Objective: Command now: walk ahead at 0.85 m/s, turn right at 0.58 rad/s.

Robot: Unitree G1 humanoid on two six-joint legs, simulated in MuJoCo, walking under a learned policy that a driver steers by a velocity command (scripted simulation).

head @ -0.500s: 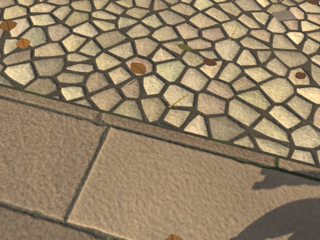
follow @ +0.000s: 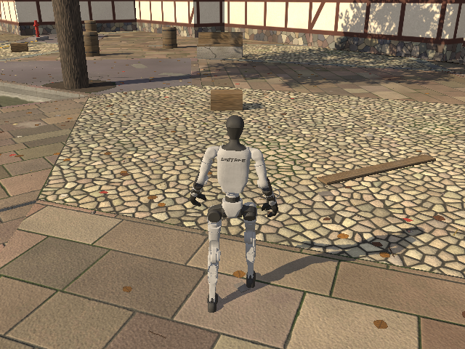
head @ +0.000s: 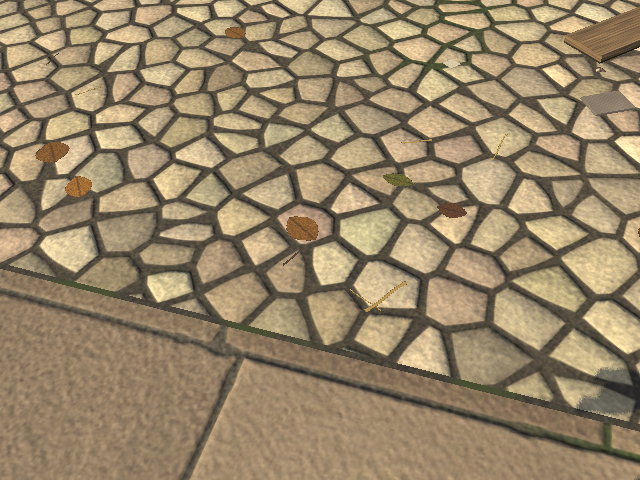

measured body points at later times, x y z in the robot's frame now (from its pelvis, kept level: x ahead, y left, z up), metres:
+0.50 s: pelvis +0.38 -0.15 -0.02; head +0.42 -0.20 +0.43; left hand +0.44 +0.12 -0.12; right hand +0.59 -0.45 -0.06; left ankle +0.65 -0.12 -0.70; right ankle +0.14 -0.14 -0.73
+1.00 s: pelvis +0.84 -0.34 -0.03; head +0.87 -0.35 +0.42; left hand +1.15 -0.16 -0.04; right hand +0.78 -0.61 -0.15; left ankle +0.65 -0.17 -0.69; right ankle +0.96 -0.51 -0.73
